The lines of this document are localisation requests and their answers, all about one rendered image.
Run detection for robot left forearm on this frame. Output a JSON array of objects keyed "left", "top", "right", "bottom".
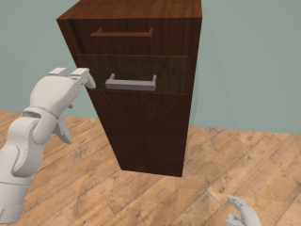
[{"left": 0, "top": 107, "right": 58, "bottom": 226}]

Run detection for drawer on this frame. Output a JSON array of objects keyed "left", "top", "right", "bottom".
[{"left": 78, "top": 54, "right": 190, "bottom": 94}]

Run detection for robot left hand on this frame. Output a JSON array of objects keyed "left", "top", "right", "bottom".
[{"left": 29, "top": 67, "right": 96, "bottom": 144}]

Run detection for cabinet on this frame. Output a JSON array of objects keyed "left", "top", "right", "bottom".
[{"left": 56, "top": 0, "right": 202, "bottom": 178}]

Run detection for handle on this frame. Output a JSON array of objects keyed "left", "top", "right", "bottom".
[
  {"left": 89, "top": 32, "right": 153, "bottom": 45},
  {"left": 105, "top": 73, "right": 157, "bottom": 91}
]

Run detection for robot right hand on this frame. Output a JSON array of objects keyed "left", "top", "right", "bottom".
[{"left": 226, "top": 195, "right": 262, "bottom": 226}]

